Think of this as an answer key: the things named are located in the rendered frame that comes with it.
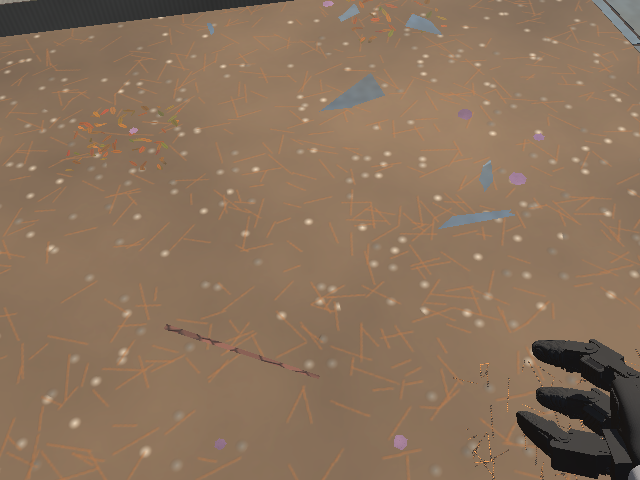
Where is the robot right hand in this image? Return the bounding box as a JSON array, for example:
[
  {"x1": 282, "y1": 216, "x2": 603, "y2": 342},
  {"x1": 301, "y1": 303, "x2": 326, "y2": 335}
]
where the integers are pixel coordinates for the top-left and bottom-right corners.
[{"x1": 516, "y1": 339, "x2": 640, "y2": 480}]

